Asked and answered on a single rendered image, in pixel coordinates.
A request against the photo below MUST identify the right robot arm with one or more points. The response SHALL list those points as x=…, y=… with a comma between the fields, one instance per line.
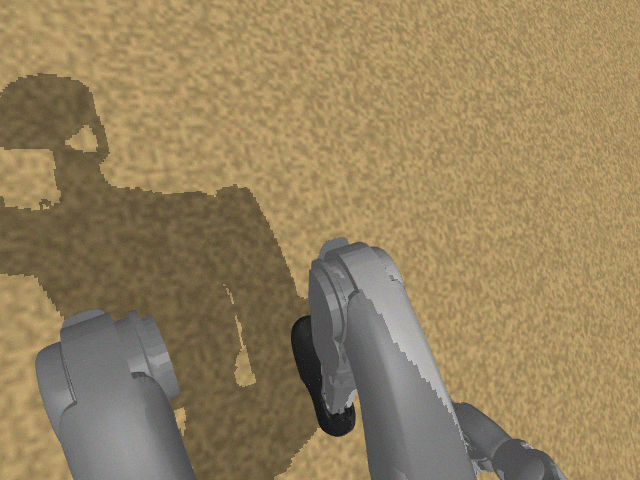
x=515, y=459

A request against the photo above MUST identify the right robot foot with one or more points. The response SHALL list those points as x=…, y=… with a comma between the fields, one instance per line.
x=309, y=368

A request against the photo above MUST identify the right robot hand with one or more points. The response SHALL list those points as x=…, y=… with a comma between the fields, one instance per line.
x=481, y=434

